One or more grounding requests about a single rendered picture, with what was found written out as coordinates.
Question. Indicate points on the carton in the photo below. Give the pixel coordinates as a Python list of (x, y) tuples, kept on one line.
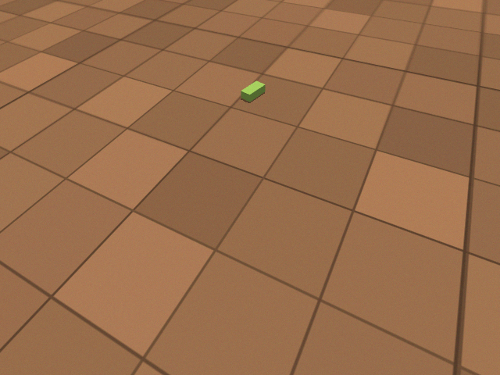
[(253, 91)]

